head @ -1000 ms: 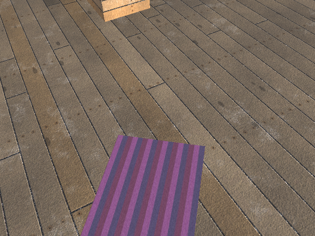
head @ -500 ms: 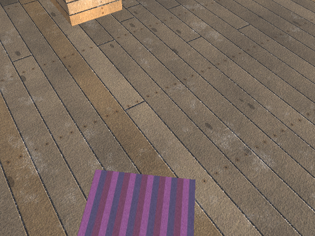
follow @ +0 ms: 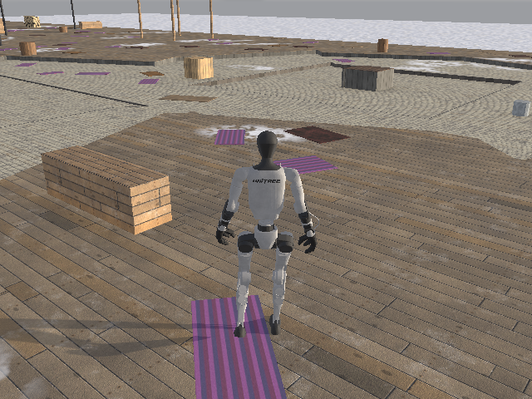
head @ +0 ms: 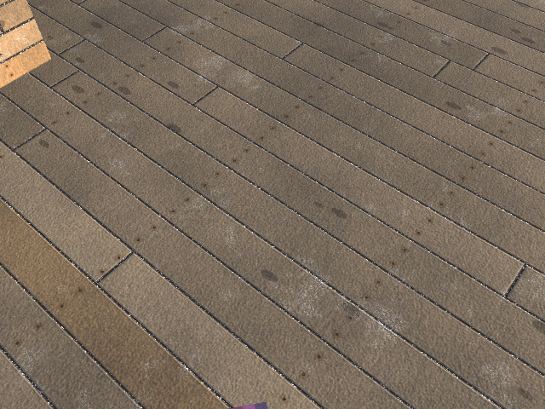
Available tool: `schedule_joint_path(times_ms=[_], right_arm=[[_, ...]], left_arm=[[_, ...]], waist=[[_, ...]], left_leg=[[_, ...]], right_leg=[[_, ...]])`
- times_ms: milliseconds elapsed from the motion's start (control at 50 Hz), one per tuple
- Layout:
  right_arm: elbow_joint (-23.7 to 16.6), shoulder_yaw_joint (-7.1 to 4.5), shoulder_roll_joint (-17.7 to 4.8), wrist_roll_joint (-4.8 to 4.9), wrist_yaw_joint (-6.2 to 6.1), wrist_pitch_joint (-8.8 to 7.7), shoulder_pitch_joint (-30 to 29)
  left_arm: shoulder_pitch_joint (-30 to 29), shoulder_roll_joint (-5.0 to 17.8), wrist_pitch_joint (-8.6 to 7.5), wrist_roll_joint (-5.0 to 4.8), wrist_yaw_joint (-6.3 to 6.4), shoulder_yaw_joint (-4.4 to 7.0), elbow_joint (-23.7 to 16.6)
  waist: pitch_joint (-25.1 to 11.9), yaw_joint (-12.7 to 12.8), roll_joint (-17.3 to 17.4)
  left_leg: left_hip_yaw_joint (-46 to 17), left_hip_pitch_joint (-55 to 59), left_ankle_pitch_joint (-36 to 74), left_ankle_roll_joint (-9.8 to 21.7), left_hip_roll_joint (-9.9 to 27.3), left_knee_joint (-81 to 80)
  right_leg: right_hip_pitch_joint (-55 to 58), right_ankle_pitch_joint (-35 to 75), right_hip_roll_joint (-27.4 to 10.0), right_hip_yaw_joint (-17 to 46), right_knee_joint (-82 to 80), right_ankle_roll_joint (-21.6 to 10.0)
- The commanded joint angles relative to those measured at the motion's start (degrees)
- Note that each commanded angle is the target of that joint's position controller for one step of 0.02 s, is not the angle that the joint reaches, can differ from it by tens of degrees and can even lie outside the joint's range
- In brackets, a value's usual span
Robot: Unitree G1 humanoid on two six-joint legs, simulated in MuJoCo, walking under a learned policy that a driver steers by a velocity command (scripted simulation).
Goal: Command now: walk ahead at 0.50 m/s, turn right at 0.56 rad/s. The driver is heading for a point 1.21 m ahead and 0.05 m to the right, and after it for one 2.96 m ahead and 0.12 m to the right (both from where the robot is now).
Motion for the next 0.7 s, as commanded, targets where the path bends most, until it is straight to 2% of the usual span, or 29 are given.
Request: schedule_joint_path(times_ms=[20, 60, 120, 180, 220, 260, 320, 340, 360, 380, 400, 420, 440, 460, 480, 500, 520, 540, 560, 580, 620, 700], right_arm=[[-4.8, -2.05, -7.4, -0.77, -0.14, -0.86, 0.0], [-5.4, -2.07, -5.8, -1.56, -0.24, 0.40, -0.1], [-8.3, -1.63, -4.4, -2.16, -0.62, 0.92, -7.2], [-10.2, -1.00, -3.1, -1.61, -0.18, 0.46, -13.3], [-11.6, -1.00, -3.7, -0.99, 0.22, 0.16, -16.1], [-12.5, -1.34, -5.1, -0.73, 0.69, -0.29, -17.1], [-12.5, -2.14, -7.4, -0.60, 1.27, -1.25, -14.8], [-11.6, -2.57, -7.9, -0.67, 1.20, -1.59, -11.3], [-10.2, -3.45, -9.6, -1.25, 0.90, -1.91, -5.3], [-9.5, -4.24, -12.6, -2.05, 0.44, -1.92, 3.4], [-7.5, -5.37, -17.0, -2.50, 0.56, -1.05, 8.5], [-8.0, -4.18, -11.4, -1.03, 1.01, -0.87, 7.5], [-8.7, -3.13, -7.4, -0.77, 0.93, -0.54, 5.1], [-8.9, -2.58, -6.3, -1.34, 1.03, -0.12, 2.4], [-8.4, -2.12, -5.0, -1.67, 1.20, 0.18, 0.8], [-8.0, -1.88, -4.9, -2.24, 1.10, 0.07, 0.3], [-7.5, -1.84, -4.4, -2.07, 1.23, -0.19, 0.9], [-6.8, -1.93, -4.9, -1.67, 1.22, -0.30, 1.2], [-6.5, -2.01, -5.0, -1.41, 1.22, -0.46, 1.5], [-6.0, -2.43, -7.0, -1.13, 1.12, -0.59, 1.6], [-5.5, -2.62, -7.7, -0.60, 0.87, -0.32, 2.1], [-4.1, -2.68, -9.3, -0.04, 0.56, 0.72, 5.1]], left_arm=[[2.1, 6.0, -1.00, 0.63, 0.58, 1.31, -4.1], [2.5, 7.3, -1.17, 0.22, 1.18, 1.61, -4.2], [5.9, 9.3, -1.08, -0.18, 2.41, 2.15, -3.7], [8.1, 9.5, -0.62, -0.40, 2.88, 2.25, -3.3], [9.8, 9.7, -0.49, -0.54, 2.87, 2.34, -2.6], [11.0, 9.1, -0.22, -0.79, 3.04, 2.27, -2.1], [10.4, 9.2, 0.45, -0.52, 3.64, 2.40, -2.5], [9.6, 8.7, 0.72, -0.45, 3.68, 2.24, -2.9], [9.0, 6.9, 0.76, -0.25, 3.55, 1.55, -3.6], [9.1, 3.8, 0.65, 0.66, 3.29, 0.27, -4.9], [18.0, 0.2, 0.05, -1.19, 3.15, -0.77, -6.5], [18.5, 6.3, -0.03, -1.95, 3.43, -0.01, -4.6], [12.6, 9.4, 0.19, -1.54, 3.43, 0.80, -4.8], [9.3, 8.8, 0.34, -0.80, 3.58, 0.73, -5.4], [6.2, 7.8, 0.20, 0.16, 3.50, 0.74, -6.1], [6.9, 6.7, 0.19, -0.24, 3.13, 0.70, -6.6], [7.1, 5.8, 0.18, -0.36, 2.90, 0.48, -6.5], [7.6, 4.6, 0.31, -0.55, 2.72, 0.28, -6.7], [7.0, 4.1, 0.48, -0.28, 2.81, 0.15, -6.7], [5.2, 3.3, 0.48, -0.23, 2.71, -0.31, -8.0], [1.7, 3.1, 0.16, 0.37, 2.41, -0.79, -9.0], [-5.2, 1.8, -0.83, -0.07, 1.40, -1.56, -10.5]], waist=[[-7.0, -0.7, -1.0], [-6.5, -1.7, -0.7], [-4.1, 0.3, -1.7], [-3.5, 2.8, -4.3], [-3.2, 3.9, -5.3], [-3.3, 4.0, -5.7], [-3.8, 2.1, -7.4], [-4.9, 0.1, -8.1], [-8.8, -2.8, -7.3], [-17.1, -6.2, -1.6], [-23.7, -2.0, 19.2], [-20.7, -3.1, 14.3], [-13.2, -4.6, 8.1], [-9.0, -3.8, 3.8], [-5.0, -3.2, 2.5], [-4.5, -1.3, 5.4], [-4.3, -1.2, 5.6], [-4.9, -0.4, 6.4], [-4.8, -0.5, 4.5], [-3.8, -0.2, 6.1], [-3.1, -1.1, 4.2], [-2.5, -3.6, 3.7]], left_leg=[[-4.1, -15.0, 4.7, -0.4, 4.5, -3.2], [-2.9, -13.0, 7.2, -2.6, 4.2, -8.3], [-1.9, -15.0, 16.6, -4.8, 2.3, -21.0], [-1.5, -11.4, 26.8, -4.6, -0.7, -34.6], [-1.7, -9.4, 29.3, -4.1, -1.9, -38.6], [-3.2, -9.0, 28.1, -3.4, -2.2, -41.5], [-3.8, -5.8, 21.1, -1.5, -2.4, -43.5], [-2.8, -1.2, 19.9, -0.5, -2.9, -45.1], [-3.1, 8.4, 20.0, 1.4, -1.6, -46.1], [-11.7, 23.4, 16.7, 4.7, 7.6, -44.7], [-39.0, 42.0, 5.3, 14.4, 20.4, -49.9], [-44.8, 40.5, -7.1, 14.0, 20.8, -53.0], [-35.4, 33.5, -6.4, 11.3, 18.0, -53.8], [-27.8, 26.0, 0.6, 9.8, 15.4, -54.5], [-22.2, 19.8, 7.2, 9.2, 12.4, -56.0], [-19.2, 16.4, 11.2, 9.5, 11.6, -57.1], [-16.1, 14.8, 16.8, 9.6, 10.3, -57.8], [-14.7, 14.5, 17.2, 10.6, 10.3, -58.8], [-13.1, 14.1, 17.6, 10.8, 9.7, -60.2], [-12.8, 13.5, 19.9, 12.2, 11.3, -61.2], [-9.5, 14.2, 23.5, 12.2, 10.7, -62.2], [-3.3, 14.5, 26.1, 9.8, 8.3, -62.0]], right_leg=[[16.5, 14.2, -15.1, 22.0, -17.0, -11.0], [11.7, 15.9, -13.4, 18.7, -18.5, -11.1], [9.5, 16.5, -11.4, 15.9, -18.9, -9.9], [8.4, 9.2, -9.1, 14.8, -18.0, -7.0], [9.0, 6.3, -9.9, 16.8, -17.4, -6.1], [12.2, 4.6, -11.3, 19.8, -14.6, -5.6], [16.2, 6.0, -13.3, 24.5, -9.3, -4.7], [16.1, 8.1, -12.4, 24.9, -6.6, -3.9], [14.3, 10.8, -9.3, 23.3, 0.2, -2.2], [7.2, 3.4, -5.4, 18.5, 15.9, -0.1], [-14.3, -24.1, 2.4, 11.8, 34.5, 3.8], [-21.5, -24.2, -2.2, 13.7, 42.6, 4.3], [-23.1, -18.7, -4.0, 12.9, 44.2, 4.6], [-21.0, -14.5, -5.9, 11.0, 43.0, 4.8], [-19.6, -12.0, -7.1, 10.7, 39.6, 4.5], [-17.0, -10.3, -8.4, 10.7, 37.8, 4.4], [-15.2, -10.3, -8.9, 9.9, 35.7, 4.4], [-15.0, -10.1, -9.0, 8.9, 33.5, 4.6], [-15.1, -9.0, -9.4, 8.4, 32.1, 4.5], [-16.5, -7.8, -10.0, 8.0, 28.4, 5.0], [-17.1, -2.8, -10.9, 6.5, 21.6, 5.7], [-12.7, 7.7, -9.4, 3.0, 8.3, 5.7]])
